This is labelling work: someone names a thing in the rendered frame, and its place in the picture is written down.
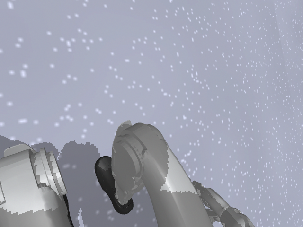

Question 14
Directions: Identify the right robot arm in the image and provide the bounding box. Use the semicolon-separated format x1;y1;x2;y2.
220;207;255;227

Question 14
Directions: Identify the left robot foot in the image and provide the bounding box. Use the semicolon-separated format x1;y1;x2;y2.
63;194;74;227

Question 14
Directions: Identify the right robot foot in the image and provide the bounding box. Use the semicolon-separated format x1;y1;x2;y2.
95;156;134;214

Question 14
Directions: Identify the right robot hand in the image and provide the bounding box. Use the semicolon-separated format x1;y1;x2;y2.
192;181;231;224

